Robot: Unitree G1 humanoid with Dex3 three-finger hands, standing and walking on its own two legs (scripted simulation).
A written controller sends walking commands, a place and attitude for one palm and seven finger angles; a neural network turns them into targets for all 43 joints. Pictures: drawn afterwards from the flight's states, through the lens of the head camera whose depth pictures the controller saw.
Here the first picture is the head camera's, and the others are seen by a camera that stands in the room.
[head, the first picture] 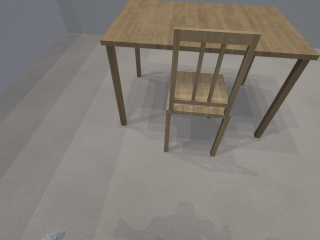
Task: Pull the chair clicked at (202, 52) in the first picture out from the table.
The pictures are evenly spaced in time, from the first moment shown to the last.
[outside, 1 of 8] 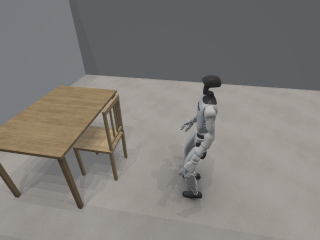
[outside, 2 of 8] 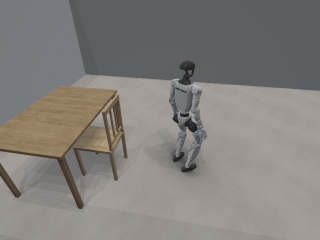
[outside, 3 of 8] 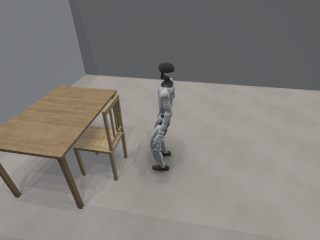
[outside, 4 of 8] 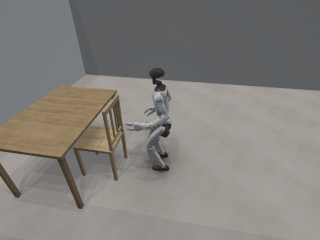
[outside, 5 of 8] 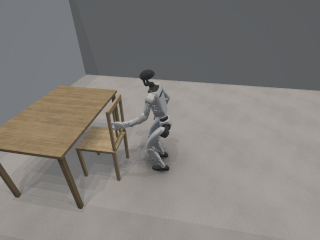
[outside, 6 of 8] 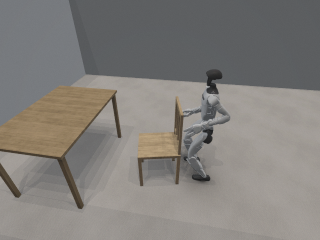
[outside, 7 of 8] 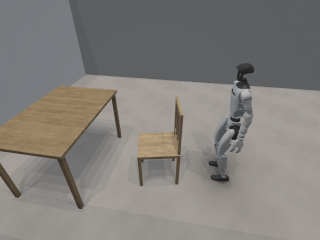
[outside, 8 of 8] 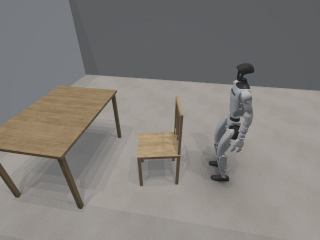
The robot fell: no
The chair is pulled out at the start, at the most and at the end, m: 0.00 0.66 0.66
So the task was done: yes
